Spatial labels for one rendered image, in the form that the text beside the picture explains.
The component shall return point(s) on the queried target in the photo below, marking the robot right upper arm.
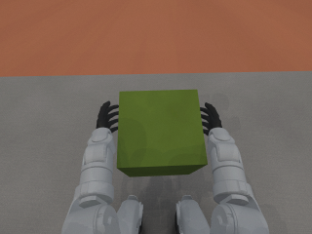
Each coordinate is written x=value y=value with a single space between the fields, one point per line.
x=235 y=219

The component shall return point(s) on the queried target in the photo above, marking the robot left forearm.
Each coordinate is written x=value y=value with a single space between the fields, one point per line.
x=95 y=185

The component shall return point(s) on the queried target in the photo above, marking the robot left thigh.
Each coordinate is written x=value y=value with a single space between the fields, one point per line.
x=130 y=216

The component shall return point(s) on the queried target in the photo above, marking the robot right forearm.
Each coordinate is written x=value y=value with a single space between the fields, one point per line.
x=230 y=184

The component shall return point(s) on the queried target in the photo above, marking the right robot hand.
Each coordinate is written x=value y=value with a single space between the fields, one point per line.
x=213 y=118

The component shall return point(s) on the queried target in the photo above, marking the robot right shin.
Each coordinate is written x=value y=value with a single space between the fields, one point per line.
x=185 y=197

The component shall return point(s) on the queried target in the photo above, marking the left robot hand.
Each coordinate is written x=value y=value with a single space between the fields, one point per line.
x=103 y=117

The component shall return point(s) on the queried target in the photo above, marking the carton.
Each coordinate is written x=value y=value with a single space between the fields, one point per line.
x=160 y=133

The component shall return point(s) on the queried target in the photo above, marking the robot left upper arm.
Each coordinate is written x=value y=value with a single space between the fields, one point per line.
x=97 y=219

